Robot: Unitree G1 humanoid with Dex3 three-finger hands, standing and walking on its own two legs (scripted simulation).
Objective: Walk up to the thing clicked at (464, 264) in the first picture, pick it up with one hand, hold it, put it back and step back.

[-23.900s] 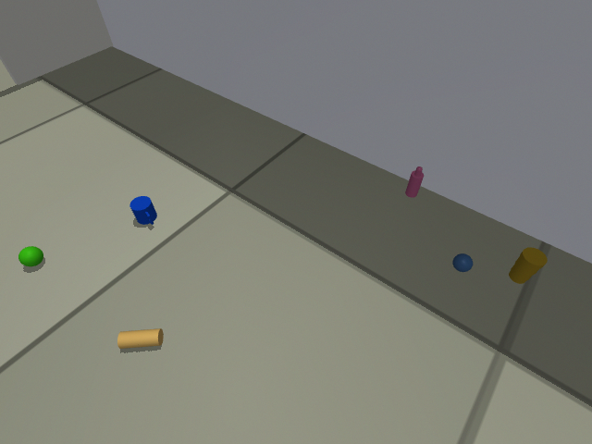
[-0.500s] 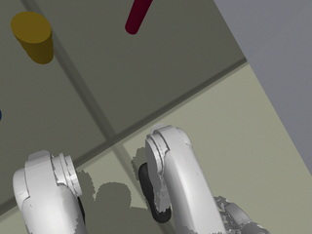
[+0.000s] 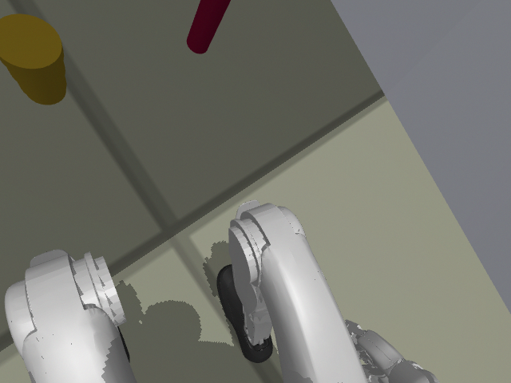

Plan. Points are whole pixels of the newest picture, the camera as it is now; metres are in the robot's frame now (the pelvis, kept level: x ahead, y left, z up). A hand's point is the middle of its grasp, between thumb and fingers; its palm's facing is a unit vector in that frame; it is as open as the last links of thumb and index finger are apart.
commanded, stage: rest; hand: left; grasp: from above
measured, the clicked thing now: out of the picture +0.42 +0.34 -0.26
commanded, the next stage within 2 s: open in 0.12 s
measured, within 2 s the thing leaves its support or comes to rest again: neither
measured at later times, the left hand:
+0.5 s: hand out of the picture +0.41 +0.34 -0.23, palm faces -0.42 -0.15 -0.89, open 10.8 cm
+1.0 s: hand out of the picture +0.41 +0.35 -0.23, palm faces -0.42 -0.18 -0.89, open 14.2 cm
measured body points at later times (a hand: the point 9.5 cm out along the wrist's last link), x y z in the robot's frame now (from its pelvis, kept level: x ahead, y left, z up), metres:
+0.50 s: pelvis -0.01 +0.00 +0.00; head +0.24 +0.13 +0.35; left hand +0.43 +0.34 -0.17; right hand +0.07 -0.26 -0.06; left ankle +0.06 +0.13 -0.26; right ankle +0.11 -0.12 -0.26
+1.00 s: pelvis +0.00 +0.00 +0.00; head +0.25 +0.13 +0.35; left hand +0.43 +0.35 -0.18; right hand +0.07 -0.26 -0.06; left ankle +0.06 +0.13 -0.26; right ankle +0.11 -0.12 -0.26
